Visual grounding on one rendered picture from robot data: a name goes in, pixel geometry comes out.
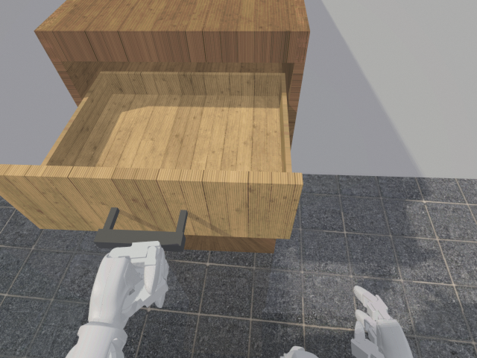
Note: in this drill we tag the right robot hand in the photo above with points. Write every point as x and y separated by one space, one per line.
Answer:
385 333

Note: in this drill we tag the robot right shin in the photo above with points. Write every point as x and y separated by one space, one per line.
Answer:
297 348

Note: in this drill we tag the handle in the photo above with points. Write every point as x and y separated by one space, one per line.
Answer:
170 241

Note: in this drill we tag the cabinet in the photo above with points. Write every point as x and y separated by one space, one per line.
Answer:
85 37

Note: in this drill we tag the left robot hand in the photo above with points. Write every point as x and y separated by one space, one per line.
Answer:
141 267

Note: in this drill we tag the drawer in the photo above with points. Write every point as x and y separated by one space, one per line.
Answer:
153 143

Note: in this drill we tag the left robot forearm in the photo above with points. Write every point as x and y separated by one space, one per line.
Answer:
99 340

